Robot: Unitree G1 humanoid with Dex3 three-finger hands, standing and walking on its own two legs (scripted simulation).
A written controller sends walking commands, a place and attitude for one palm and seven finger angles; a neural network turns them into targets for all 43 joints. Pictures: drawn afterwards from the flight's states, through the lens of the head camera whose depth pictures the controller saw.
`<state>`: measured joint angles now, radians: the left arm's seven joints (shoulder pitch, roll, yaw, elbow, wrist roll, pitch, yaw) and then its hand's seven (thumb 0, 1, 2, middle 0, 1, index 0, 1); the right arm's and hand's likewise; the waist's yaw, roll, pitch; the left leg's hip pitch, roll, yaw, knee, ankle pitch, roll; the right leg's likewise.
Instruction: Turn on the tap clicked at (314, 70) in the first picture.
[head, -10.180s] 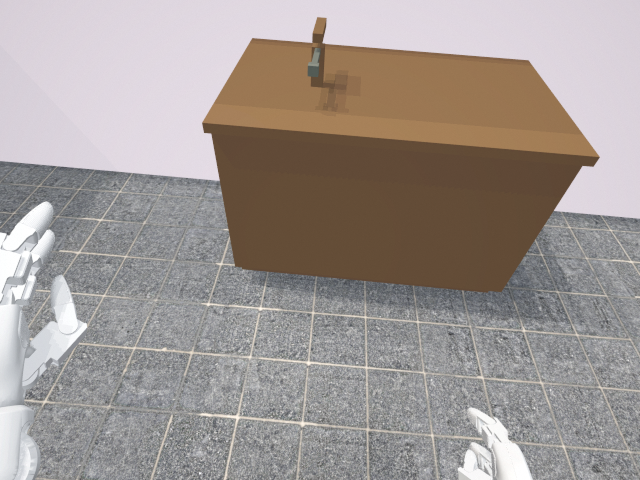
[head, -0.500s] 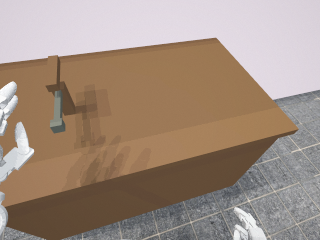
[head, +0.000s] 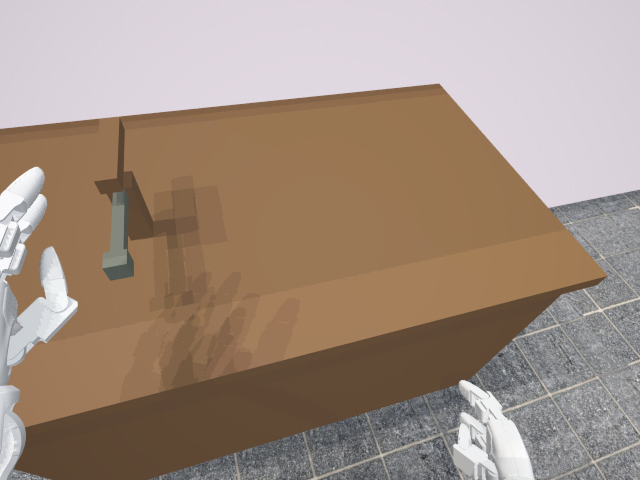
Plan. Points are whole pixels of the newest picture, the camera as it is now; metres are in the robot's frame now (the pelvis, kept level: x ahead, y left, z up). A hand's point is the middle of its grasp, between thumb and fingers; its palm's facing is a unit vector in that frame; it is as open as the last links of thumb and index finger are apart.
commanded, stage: come to a stop and stand still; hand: left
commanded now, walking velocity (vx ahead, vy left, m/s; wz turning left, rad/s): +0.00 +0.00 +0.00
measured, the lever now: (118, 264) +0.33 +0.30 +0.05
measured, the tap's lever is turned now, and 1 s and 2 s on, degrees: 0 0 0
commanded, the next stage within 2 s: look again from close up in 0.16 s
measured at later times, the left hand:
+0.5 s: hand (88, 307) +0.22 +0.24 +0.16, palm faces +0.37 -0.85 -0.39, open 7.4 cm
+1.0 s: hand (78, 322) +0.21 +0.24 +0.15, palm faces +0.37 -0.85 -0.39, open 7.4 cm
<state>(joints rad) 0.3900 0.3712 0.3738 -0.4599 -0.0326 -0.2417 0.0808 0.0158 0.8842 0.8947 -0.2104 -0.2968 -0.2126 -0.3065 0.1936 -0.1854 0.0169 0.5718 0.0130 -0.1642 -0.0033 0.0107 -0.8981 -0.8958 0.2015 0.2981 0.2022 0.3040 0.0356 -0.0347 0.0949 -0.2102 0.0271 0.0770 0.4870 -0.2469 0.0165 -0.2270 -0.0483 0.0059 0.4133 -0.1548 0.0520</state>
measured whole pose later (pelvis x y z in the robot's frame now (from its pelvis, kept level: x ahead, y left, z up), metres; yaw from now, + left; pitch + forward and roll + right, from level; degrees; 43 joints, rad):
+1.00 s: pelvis +0.00 -0.01 +0.00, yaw +0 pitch -2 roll +0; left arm 0.41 0.37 0.35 -0.41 -0.05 -0.26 0.08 0.02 0.88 0.89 -0.22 -0.30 -0.22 -0.31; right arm 0.23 -0.18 0.01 0.60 0.02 -0.19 -0.03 0.01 -0.90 -0.90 0.20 0.30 0.20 0.30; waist 0.04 -0.03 0.08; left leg -0.22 0.03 0.07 0.49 -0.24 0.01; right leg -0.25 -0.05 0.00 0.46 -0.17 0.04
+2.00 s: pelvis +0.01 -0.01 +0.00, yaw +1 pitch -1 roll -1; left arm 0.44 0.37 0.37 -0.50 -0.05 -0.21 0.10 0.02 0.88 0.89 -0.21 -0.30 -0.21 -0.31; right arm 0.19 -0.19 0.00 0.58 0.02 -0.13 -0.02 0.01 -0.90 -0.90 0.20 0.30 0.20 0.30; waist 0.02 -0.03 0.09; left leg -0.21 0.03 0.06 0.48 -0.24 0.01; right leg -0.22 -0.04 -0.01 0.40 -0.16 0.04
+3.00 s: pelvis +0.04 -0.06 -0.02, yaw +6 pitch +2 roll +0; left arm 0.49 0.29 0.32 -0.43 -0.20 -0.09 0.05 0.02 0.89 0.89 -0.21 -0.30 -0.21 -0.31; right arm 0.24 -0.26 -0.01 0.64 0.03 -0.23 -0.08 0.01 -0.90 -0.90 0.20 0.30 0.20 0.30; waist 0.08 0.05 -0.06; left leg -0.35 0.05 -0.05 0.69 -0.38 -0.06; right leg -0.37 -0.03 -0.10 0.71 -0.38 -0.03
